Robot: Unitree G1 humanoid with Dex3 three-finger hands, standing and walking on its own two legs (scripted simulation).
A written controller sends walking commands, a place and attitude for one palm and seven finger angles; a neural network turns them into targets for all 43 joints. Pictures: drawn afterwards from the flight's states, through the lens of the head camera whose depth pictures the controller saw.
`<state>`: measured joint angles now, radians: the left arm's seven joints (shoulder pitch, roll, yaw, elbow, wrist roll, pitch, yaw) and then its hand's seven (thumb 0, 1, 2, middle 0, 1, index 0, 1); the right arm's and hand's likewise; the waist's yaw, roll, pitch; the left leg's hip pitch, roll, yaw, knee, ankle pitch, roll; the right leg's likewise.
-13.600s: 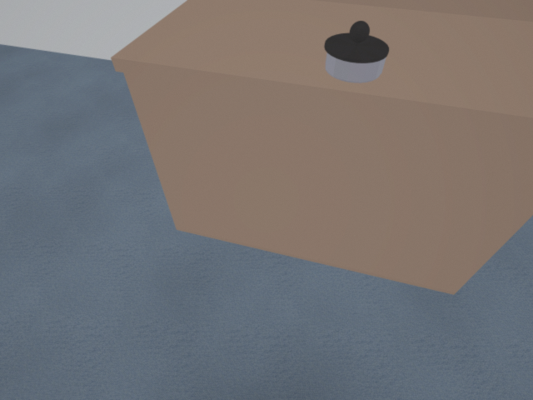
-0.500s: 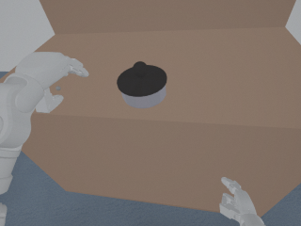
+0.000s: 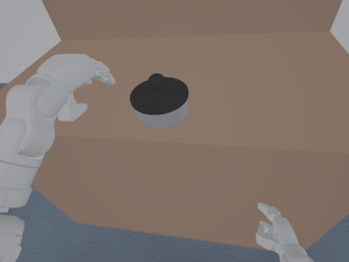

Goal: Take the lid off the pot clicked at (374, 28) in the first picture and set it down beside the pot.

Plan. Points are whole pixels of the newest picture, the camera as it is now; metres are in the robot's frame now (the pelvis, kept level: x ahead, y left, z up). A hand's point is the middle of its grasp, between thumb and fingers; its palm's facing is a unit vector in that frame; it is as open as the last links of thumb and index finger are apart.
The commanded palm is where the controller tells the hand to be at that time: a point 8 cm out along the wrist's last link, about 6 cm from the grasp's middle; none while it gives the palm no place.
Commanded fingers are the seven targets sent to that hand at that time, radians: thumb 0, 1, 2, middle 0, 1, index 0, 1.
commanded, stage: move the open hand above the knob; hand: left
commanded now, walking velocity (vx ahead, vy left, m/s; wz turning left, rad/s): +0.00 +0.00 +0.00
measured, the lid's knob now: (157, 82) +0.50 +0.11 +0.17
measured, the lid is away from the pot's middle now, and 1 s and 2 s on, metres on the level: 0.00 0.00 0.00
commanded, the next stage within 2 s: none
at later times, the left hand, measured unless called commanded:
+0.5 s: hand (121, 75) +0.41 +0.15 +0.25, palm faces -0.06 +0.00 -1.00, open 10.0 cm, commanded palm +0.38 +0.16 +0.32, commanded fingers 0.00 -0.41 1.74 -0.88 -0.08 -0.88 -0.08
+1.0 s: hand (141, 62) +0.46 +0.12 +0.26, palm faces -0.11 -0.01 -0.99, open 10.0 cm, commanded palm +0.43 +0.12 +0.32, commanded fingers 0.00 -0.41 1.74 -0.88 -0.08 -0.88 -0.08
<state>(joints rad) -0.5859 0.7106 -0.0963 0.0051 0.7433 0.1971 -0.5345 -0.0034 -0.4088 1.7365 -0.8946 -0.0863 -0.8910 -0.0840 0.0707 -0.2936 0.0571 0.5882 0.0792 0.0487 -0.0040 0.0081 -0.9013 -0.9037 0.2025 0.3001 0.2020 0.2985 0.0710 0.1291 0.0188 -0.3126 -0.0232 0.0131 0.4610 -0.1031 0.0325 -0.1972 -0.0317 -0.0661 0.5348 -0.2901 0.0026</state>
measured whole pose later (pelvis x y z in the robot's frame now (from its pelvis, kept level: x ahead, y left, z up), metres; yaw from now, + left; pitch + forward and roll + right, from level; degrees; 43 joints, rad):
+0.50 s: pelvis +0.02 +0.00 +0.00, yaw -1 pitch -1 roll +1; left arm -0.77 0.60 -0.21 0.15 0.79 0.26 -0.53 0.00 -0.41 1.74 -0.89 -0.09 -0.89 -0.08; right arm 0.11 -0.29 0.05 0.60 0.08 0.09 0.02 0.01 -0.90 -0.90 0.20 0.30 0.20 0.30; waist 0.03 0.12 0.00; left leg -0.30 -0.03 0.04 0.45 -0.12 0.03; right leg -0.21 -0.04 -0.04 0.54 -0.31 0.00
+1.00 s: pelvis +0.03 +0.00 +0.00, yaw -1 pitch +0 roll +1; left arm -0.96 0.52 -0.30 0.36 0.82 0.33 -0.53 0.00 -0.41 1.74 -0.89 -0.09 -0.89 -0.08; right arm 0.11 -0.29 0.04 0.62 0.08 0.09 0.03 0.01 -0.90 -0.90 0.20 0.30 0.20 0.30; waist 0.01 0.10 -0.02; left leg -0.30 -0.03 0.03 0.43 -0.14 0.03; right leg -0.20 -0.04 -0.04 0.52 -0.32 0.00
